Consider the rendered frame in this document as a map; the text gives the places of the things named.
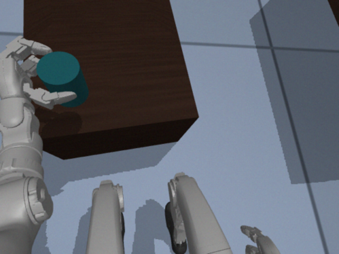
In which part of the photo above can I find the right robot foot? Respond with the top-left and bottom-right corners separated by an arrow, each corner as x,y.
165,202 -> 187,254

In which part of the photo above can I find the left robot hand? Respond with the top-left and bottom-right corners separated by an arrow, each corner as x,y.
0,35 -> 77,110

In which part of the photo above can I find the left robot arm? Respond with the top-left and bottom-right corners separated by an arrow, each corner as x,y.
0,97 -> 53,254

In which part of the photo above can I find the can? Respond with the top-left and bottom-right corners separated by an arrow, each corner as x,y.
36,51 -> 88,107

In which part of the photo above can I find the right robot hand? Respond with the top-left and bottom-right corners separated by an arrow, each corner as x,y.
240,225 -> 280,254

